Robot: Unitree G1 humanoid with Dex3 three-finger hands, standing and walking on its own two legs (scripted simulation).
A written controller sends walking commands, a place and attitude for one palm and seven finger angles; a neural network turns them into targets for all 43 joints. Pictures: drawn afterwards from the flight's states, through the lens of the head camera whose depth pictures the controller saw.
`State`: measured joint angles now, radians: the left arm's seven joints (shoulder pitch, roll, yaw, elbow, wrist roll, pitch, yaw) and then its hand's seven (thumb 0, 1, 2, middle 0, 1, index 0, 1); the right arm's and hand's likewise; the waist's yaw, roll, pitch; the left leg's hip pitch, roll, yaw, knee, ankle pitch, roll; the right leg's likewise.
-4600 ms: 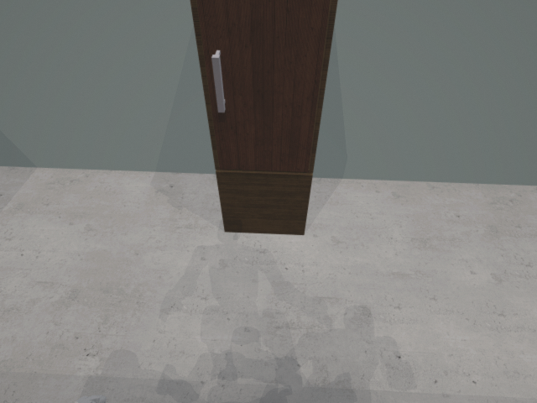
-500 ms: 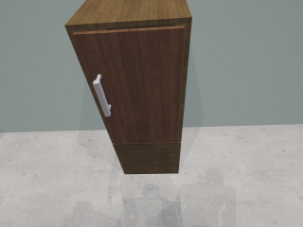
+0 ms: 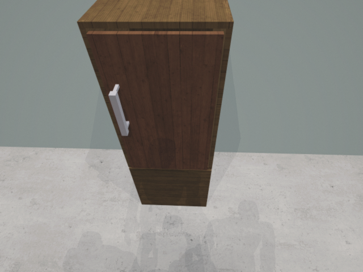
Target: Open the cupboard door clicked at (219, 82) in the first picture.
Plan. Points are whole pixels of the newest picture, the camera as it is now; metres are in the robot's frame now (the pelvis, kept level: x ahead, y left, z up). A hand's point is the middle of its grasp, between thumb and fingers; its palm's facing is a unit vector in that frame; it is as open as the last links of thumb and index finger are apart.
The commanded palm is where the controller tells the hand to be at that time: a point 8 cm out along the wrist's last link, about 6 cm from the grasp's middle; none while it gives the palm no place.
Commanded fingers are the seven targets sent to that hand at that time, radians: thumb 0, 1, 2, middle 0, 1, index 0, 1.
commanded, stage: look again from close up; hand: left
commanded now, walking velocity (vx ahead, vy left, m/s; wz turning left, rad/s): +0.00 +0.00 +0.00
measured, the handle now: (121, 111) +0.56 +0.23 +0.02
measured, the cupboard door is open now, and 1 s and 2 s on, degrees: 0 0 0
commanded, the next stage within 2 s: raise the hand with hooked fingers in 0.54 s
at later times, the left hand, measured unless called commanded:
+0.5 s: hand out of the picture -0.01 +0.18 -0.17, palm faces +0.04 -0.98 -0.20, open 7.3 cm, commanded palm none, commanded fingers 0.00 0.90 0.90 -0.20 -0.30 -0.20 -0.30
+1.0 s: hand (100, 254) +0.16 +0.19 -0.02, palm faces -0.04 -1.00 +0.01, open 8.2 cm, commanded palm +0.12 +0.27 -0.05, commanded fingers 0.00 0.46 0.71 -0.23 -0.58 -0.23 -0.58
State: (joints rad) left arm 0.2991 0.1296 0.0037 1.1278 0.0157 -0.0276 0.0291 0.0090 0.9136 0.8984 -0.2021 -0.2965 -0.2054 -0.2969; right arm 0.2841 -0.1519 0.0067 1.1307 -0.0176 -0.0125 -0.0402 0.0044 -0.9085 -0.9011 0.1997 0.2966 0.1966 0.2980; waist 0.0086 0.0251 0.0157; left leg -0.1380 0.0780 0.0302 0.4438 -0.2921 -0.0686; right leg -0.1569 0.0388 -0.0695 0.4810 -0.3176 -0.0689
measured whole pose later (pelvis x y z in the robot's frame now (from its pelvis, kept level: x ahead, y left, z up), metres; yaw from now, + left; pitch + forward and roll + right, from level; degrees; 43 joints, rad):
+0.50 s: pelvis +0.00 +0.01 +0.00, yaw +0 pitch +0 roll +1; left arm 0.28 0.14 0.01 1.12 0.02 -0.02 0.03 0.01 0.91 0.90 -0.20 -0.30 -0.20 -0.30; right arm 0.30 -0.12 0.01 1.15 -0.02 -0.02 -0.04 0.01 -0.91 -0.90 0.20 0.30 0.20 0.30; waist 0.01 0.01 0.03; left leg -0.14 0.06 0.04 0.43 -0.28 -0.05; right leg -0.17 0.02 -0.06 0.48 -0.31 -0.05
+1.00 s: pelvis -0.05 +0.03 -0.07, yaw +0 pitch +12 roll +1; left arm 0.34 0.13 0.10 0.16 -0.22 -0.55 -0.32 0.01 0.69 0.80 -0.22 -0.44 -0.22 -0.44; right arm 0.13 -0.29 -0.09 0.55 0.01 -0.27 -0.01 0.01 -0.91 -0.90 0.20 0.30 0.20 0.30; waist 0.01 -0.04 -0.15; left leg -0.74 0.03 0.04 1.03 -0.48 -0.02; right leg -0.76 -0.03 -0.04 1.06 -0.51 -0.03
